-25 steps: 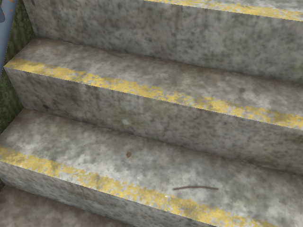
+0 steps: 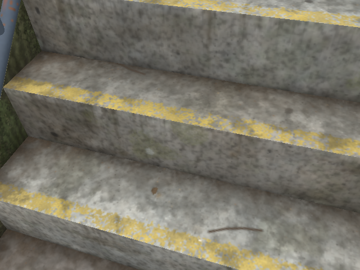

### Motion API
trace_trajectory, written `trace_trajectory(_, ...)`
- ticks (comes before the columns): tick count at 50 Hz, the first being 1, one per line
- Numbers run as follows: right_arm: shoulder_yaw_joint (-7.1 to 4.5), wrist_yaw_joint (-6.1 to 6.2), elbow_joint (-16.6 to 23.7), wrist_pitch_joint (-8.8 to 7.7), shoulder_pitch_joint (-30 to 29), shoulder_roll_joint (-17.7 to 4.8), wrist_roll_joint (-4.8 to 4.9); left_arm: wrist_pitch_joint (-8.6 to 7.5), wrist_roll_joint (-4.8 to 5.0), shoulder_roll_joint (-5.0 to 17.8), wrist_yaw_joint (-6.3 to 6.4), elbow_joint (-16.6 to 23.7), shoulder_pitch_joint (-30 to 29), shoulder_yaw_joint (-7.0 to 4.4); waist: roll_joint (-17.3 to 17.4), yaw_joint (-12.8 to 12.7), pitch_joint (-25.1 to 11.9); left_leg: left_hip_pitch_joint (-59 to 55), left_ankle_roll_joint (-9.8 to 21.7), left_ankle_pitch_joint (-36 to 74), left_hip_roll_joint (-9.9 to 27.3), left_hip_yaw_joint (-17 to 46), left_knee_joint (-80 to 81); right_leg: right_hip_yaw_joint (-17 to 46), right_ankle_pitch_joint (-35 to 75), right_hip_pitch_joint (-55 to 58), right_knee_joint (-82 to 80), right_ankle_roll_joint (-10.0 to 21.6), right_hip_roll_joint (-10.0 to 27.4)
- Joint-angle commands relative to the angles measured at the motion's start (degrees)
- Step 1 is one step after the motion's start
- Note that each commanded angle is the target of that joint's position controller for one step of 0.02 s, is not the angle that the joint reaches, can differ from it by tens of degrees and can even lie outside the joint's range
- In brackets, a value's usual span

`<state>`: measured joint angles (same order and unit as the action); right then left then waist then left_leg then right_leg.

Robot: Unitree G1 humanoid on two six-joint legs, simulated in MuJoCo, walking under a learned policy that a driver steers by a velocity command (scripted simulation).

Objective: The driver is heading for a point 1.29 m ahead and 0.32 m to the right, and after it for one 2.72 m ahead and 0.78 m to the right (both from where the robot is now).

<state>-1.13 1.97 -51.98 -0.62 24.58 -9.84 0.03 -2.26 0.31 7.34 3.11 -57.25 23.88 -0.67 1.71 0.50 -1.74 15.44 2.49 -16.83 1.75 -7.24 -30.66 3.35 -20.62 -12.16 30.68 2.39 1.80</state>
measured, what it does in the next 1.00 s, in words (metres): climbs: right foot 0.22 m higher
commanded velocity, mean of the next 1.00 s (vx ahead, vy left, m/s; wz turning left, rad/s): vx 0.27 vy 0.00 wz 0.00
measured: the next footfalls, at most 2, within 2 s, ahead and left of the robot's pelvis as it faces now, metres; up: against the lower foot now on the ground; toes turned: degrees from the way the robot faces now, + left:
right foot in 0.54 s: +0.27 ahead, -0.10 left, +0.22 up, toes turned -3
left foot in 1.04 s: +0.27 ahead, +0.19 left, +0.21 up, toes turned +5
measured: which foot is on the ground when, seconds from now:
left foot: down 0.00-0.54, up 0.56-1.00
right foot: down 0.00-0.16, up 0.18-0.52, down 0.54-1.00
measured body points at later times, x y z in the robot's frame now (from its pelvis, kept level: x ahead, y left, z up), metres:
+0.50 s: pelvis +0.12 +0.00 +0.04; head +0.17 +0.00 +0.49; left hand +0.41 +0.12 -0.01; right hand +0.04 -0.21 -0.11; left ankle +0.02 +0.11 -0.71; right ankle +0.22 -0.09 -0.49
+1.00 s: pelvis +0.16 +0.04 +0.16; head +0.17 +0.06 +0.61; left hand +0.21 +0.28 +0.01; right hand +0.27 -0.17 +0.05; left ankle +0.21 +0.17 -0.47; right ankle +0.23 -0.10 -0.52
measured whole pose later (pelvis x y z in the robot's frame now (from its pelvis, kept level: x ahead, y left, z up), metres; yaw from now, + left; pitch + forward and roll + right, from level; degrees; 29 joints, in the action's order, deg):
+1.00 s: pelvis +0.16 +0.04 +0.16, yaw +1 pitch +3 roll -1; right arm -1.1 -0.8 -43.1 1.0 13.8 -7.3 -0.8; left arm -3.2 -2.9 9.3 5.8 -56.2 15.5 -4.6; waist -1.3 1.8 -1.6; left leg 43.0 2.2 -16.4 4.8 -2.4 -70.5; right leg -2.0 -27.3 -35.5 54.1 3.7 3.4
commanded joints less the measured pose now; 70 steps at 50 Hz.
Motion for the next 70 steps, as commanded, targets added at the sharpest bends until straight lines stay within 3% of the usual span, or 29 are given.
trace_trajectory(1, -0.62, -0.44, 4.4, -1.59, -3.6, -3.2, 0.44, -0.45, -0.36, 7.6, -0.21, 1.8, 4.0, -2.21, -9.2, -2.3, 8.6, 12.5, 3.2, -10.3, 2.3, 3.5, 0.3, 12.5, -18.1, -2.8, -13.3, 9.3, 6.5)
trace_trajectory(3, -0.34, -0.94, 4.5, -2.92, -4.4, -2.4, 0.57, 0.0, -0.2, 9.8, 0.05, 1.2, 4.3, -2.92, -16.0, -2.5, 8.9, 17.5, 2.4, -5.3, 0.8, 1.0, -6.4, 18.9, -20.1, 0.1, -16.9, 12.9, 9.8)
trace_trajectory(5, 0.04, -1.25, 3.8, -3.14, -2.0, -2.4, -0.51, 0.58, -0.44, 9.2, -0.12, 1.7, 0.7, -2.91, -11.4, -0.8, 7.4, 12.9, 3.1, -3.2, 0.9, 1.7, -4.0, 16.7, -13.1, -2.6, -13.5, 13.1, 9.1)
trace_trajectory(7, -0.53, -1.01, 1.2, -3.71, 6.6, -4.6, -0.71, -0.05, 0.22, 7.1, -0.66, 3.9, -7.4, -2.18, 2.2, 4.7, 5.9, -5.6, 4.7, -3.7, 4.8, 9.0, 6.0, 5.1, 0.4, -15.9, 0.5, 9.1, 2.5)
trace_trajectory(9, -2.8, 0.19, -2.6, -2.51, 18.1, -9.7, -1.03, -2.39, 1.1, 4.9, -2.02, 4.2, -6.6, -1.27, 18.8, 7.7, -0.2, -25.7, 10.7, -5.3, 16.5, 31.4, 19.4, -5.7, 0.4, -32.6, 26.7, 5.5, -2.4)
trace_trajectory(11, -2.79, 0.25, -3.0, -3.07, 16.1, -8.4, -2.88, -3.79, -0.63, 5.6, -2.8, 5.5, -11.2, -2.2, 3.3, 7.1, 2.6, -21.9, 15.6, 1.6, 20.2, 33.3, 20.9, -4.5, 0.1, -42.1, 67.9, 3.5, -1.4)
trace_trajectory(12, -3.36, 0.47, -3.2, -3.96, 12.1, -10.5, -4.49, -4.34, -0.72, 0.5, -2.1, 9.3, -17.6, -0.94, 2.8, 6.2, 5.4, -21.2, 16.5, 17.1, 21.5, 28.5, 19.6, -3.1, -0.1, -51.7, 88.3, 3.8, -1.2)
trace_trajectory(14, -2.6, -0.18, -4.2, -5.55, 8.2, -8.0, -5.23, -3.83, -1.1, -0.4, -1.12, 16.2, -22.1, 0.22, -2.4, 2.4, 3.8, -23.4, 12.5, 27.5, 19.3, 18.2, 16.5, -1.0, -2.1, -59.0, 99.4, 5.2, 0.3)
trace_trajectory(18, -0.11, -0.85, -6.1, -6.02, 4.6, -4.0, -3.79, -1.69, -0.1, -1.1, -0.92, 24.4, -26.9, 2.13, 0.1, -0.6, 10.6, -13.4, 6.9, 18.0, 16.6, 9.3, 22.2, -1.7, -12.8, -66.0, 100.1, 7.3, -0.4)
trace_trajectory(21, 1.72, 0.72, -7.5, -5.18, 1.9, -3.6, -0.15, 0.79, 0.23, -2.1, -1.13, 30.5, -30.4, 4.65, 2.0, -3.6, 12.0, 2.8, 6.2, 42.4, 10.6, -0.1, 32.2, -9.2, -8.7, -45.0, 72.0, 7.6, 3.1)
trace_trajectory(23, 0.75, 1.79, -5.5, -5.67, 3.2, -9.9, 2.78, 1.05, 3.98, -1.8, -1.09, 24.3, -19.2, 5.41, 7.8, -4.3, -0.9, 3.9, 9.8, 100.4, 9.5, -0.3, 24.6, -18.5, -14.5, -13.3, 51.2, 6.2, -6.5)
trace_trajectory(24, 0.46, 1.19, -6.8, -6.64, 8.4, -10.3, 3.28, 0.19, 3.71, -2.6, -0.57, 22.0, -14.6, 5.1, 10.7, -5.4, -10.5, -0.8, 7.9, 116.9, 12.1, 3.3, 11.3, -13.5, -9.3, -3.8, 49.1, 7.7, -5.8)
trace_trajectory(26, -2.06, -1.74, -5.8, -7.65, 10.2, -17.1, 3.13, 0.7, 1.57, 2.1, 0.36, 16.2, -1.8, 2.81, 3.6, -8.2, -30.7, -4.9, 3.6, 91.6, 9.5, 6.8, -8.8, 1.1, -9.7, 10.9, 28.9, 8.9, -5.2)
trace_trajectory(27, -1.57, -3.28, -3.3, -7.42, 6.6, -13.7, 2.09, 1.72, 0.12, 5.1, 0.91, 12.3, -2.2, 1.47, -12.2, -7.1, -31.1, 3.3, 3.2, 53.3, 2.8, 7.6, -27.2, 13.7, -12.6, 12.3, 19.2, 12.0, 1.3)
trace_trajectory(28, -1.51, -3.92, -3.5, -6.83, 0.6, -9.3, -0.96, 3.37, -0.96, 7.2, 0.93, 10.7, -6.4, -0.13, -14.0, -5.8, -27.6, 8.1, 1.4, 16.1, -2.2, 19.5, -50.3, 24.2, -6.4, 6.3, 13.8, 13.8, 5.4)
trace_trajectory(29, -1.96, -3.32, 0.2, -4.89, -3.8, -5.1, -0.98, 4.81, -2.73, 9.9, 1.53, 11.5, -11.1, -1.53, -8.7, -6.2, -22.1, 16.2, 0.7, 12.0, -8.4, 25.4, -66.3, 27.2, -19.2, -4.7, 5.6, 13.3, 9.1)
trace_trajectory(31, -0.24, -1.72, 7.4, -1.18, -6.6, 2.2, -3.66, 3.16, -2.59, 7.2, 0.54, 6.3, -18.9, -1.4, -4.3, 3.5, 5.3, 28.0, 2.7, 13.9, -5.7, 18.3, -65.0, 19.6, -32.8, -30.5, 9.4, 7.7, 7.9)
trace_trajectory(32, -0.17, -1.29, 5.2, -0.63, -3.6, 2.4, -4.29, 1.87, -2.7, 4.3, -0.17, 5.2, -19.0, -1.0, -1.3, 4.5, 6.5, 26.9, 3.0, 15.8, -6.4, 16.7, -67.2, 15.5, -30.9, -34.3, 10.8, 6.5, 6.7)
trace_trajectory(38, 0.62, -1.11, 8.9, 0.07, -7.8, 3.3, -2.42, -1.76, -2.06, 2.1, -1.13, -1.4, -13.3, -1.24, -9.5, 5.9, 6.5, 43.4, 0.9, 18.1, -4.5, 10.4, -81.2, 17.4, -31.0, -31.6, 0.2, 10.2, 9.3)
trace_trajectory(44, -0.39, -1.33, 11.3, 0.92, -9.8, 0.8, -2.39, -3.93, -1.63, 9.9, 1.96, 0.5, -11.1, -4.16, -7.1, 4.6, 0.2, 41.2, -1.7, 20.5, 2.6, 10.8, -65.6, 21.4, -33.0, -23.5, -1.9, 11.6, 12.9)
trace_trajectory(49, -0.37, -3.56, 13.5, 0.94, -12.9, 0.5, -0.8, -0.99, -3.8, 12.1, 3.42, 5.5, -10.3, -6.48, -9.4, 1.5, -1.4, 25.4, -0.3, -4.9, 2.7, 2.1, -33.2, 15.3, -36.7, -21.7, -2.1, 10.8, 10.2)
trace_trajectory(51, -0.12, -2.13, 10.3, 1.4, -5.5, 1.5, 2.23, 0.84, -3.44, 11.2, 4.44, 6.6, -8.8, -6.71, -5.7, 4.2, -2.9, 2.3, 0.9, -11.7, 2.1, 0.7, -5.3, 9.1, -34.1, -24.6, 5.5, 6.9, 7.0)
trace_trajectory(52, -0.05, -1.33, 4.9, 1.3, 3.3, 1.9, 1.47, 0.79, -3.75, 7.7, 3.72, 6.8, -10.4, -5.52, 2.2, 7.0, -4.2, -6.3, 0.5, 0.8, 1.8, 1.3, -1.0, 3.9, -30.0, -26.4, 23.6, 5.3, 2.2)
trace_trajectory(53, 0.21, -0.66, 1.9, -0.1, 8.7, 1.2, -1.99, 1.0, -1.66, -0.1, 2.15, 8.8, -16.9, -3.8, 16.1, 9.8, -3.5, -11.3, 1.1, 14.0, 3.5, 6.4, -6.6, -3.0, -15.4, -38.8, 52.5, 2.3, -7.8)
trace_trajectory(54, 1.13, -0.37, 5.7, -1.27, 0.8, -1.8, -7.36, 1.12, 0.63, -3.8, 2.15, 12.4, -14.9, -2.72, 26.2, 4.4, -9.2, -3.1, 3.3, 3.5, 11.9, 30.9, 0.7, 3.2, -2.8, -45.1, 81.5, -1.2, -13.3)
trace_trajectory(56, 0.91, 0.87, 13.2, -0.9, -17.7, -3.4, -7.32, 1.56, -2.36, -2.4, 1.35, 17.6, -19.8, -2.0, 5.8, -2.6, -4.8, 8.3, 0.4, -3.9, 13.4, 28.7, 1.8, 6.7, 8.5, -45.9, 93.4, -3.4, -8.1)
trace_trajectory(58, 0.21, 2.04, 10.4, -3.36, -13.6, -3.4, -2.82, 2.08, -5.01, 3.0, -1.45, 18.9, -19.1, -2.19, -3.3, -2.5, 1.9, 12.5, 2.6, -7.1, 11.1, 23.5, -2.9, 4.5, 15.6, -44.5, 84.1, -4.3, -4.6)
trace_trajectory(62, -1.02, 1.62, 7.8, -6.27, -9.8, -3.3, -2.05, 3.74, -4.22, 6.6, -1.81, 15.3, -9.7, -3.18, -1.0, -3.7, -0.6, 11.5, 7.6, -8.6, 8.9, 24.6, -6.5, -1.0, 24.0, -35.0, 77.8, -4.2, -6.7)
trace_trajectory(70, -1.83, 1.07, 9.9, -5.66, -16.2, -3.7, -3.4, 4.51, -3.4, 5.6, -2.8, 19.4, -13.8, -2.4, 1.2, -2.9, -2.9, 12.8, 13.7, -7.6, 9.4, 29.1, -13.9, -6.1, 22.7, -29.0, 63.1, 0.8, -6.0)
